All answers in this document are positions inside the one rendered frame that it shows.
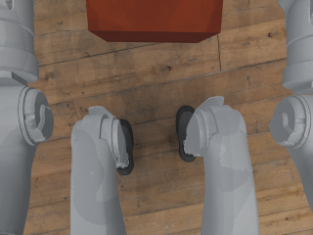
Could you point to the robot right forearm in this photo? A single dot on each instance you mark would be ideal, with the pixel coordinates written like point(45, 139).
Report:
point(298, 73)

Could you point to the right robot foot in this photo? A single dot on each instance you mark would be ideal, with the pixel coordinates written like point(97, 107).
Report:
point(183, 117)

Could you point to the right robot upper arm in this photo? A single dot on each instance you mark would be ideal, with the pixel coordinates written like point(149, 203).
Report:
point(292, 126)

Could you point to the robot left forearm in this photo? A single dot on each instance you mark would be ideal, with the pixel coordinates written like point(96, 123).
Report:
point(18, 65)

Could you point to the right robot thigh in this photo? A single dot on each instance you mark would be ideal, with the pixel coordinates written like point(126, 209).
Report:
point(229, 203)

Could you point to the carton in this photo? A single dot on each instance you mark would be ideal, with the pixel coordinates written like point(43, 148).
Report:
point(154, 21)

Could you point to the left robot upper arm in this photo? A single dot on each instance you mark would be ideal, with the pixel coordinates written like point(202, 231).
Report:
point(25, 121)

